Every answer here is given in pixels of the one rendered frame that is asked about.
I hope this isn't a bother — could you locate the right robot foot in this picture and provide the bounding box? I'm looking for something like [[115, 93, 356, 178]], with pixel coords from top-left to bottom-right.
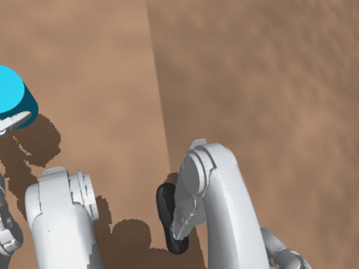
[[156, 183, 189, 254]]

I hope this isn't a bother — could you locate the left robot arm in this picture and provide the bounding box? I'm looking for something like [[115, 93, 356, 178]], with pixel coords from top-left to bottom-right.
[[0, 173, 24, 269]]

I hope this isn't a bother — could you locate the right robot hand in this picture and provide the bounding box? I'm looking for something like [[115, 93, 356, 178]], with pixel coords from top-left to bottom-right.
[[260, 227, 288, 267]]

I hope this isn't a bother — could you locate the left robot hand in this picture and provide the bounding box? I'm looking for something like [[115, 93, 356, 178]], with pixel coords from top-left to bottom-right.
[[0, 111, 32, 138]]

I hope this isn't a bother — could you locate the can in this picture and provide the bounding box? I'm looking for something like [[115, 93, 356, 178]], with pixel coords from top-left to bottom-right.
[[0, 65, 39, 129]]

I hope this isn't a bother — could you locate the right robot arm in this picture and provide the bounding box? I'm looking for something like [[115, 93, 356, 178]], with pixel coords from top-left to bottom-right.
[[274, 249, 312, 269]]

